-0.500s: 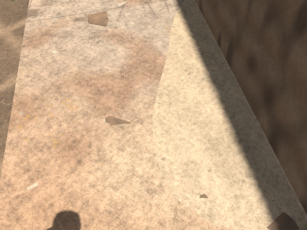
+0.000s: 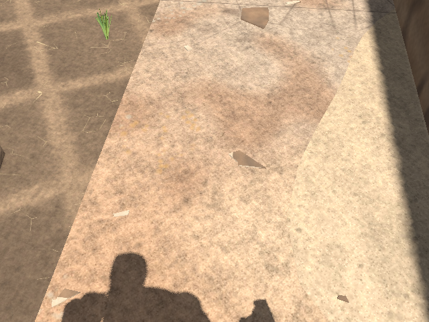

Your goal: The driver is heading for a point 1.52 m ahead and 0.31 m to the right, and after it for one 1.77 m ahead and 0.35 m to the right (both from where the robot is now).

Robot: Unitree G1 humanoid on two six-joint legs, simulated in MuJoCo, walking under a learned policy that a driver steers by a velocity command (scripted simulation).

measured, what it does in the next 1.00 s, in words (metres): steps to the right, turning right: right foot, then right foot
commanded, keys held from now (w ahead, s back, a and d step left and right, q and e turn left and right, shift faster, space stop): e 0.50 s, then w+e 0.28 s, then w+q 0.22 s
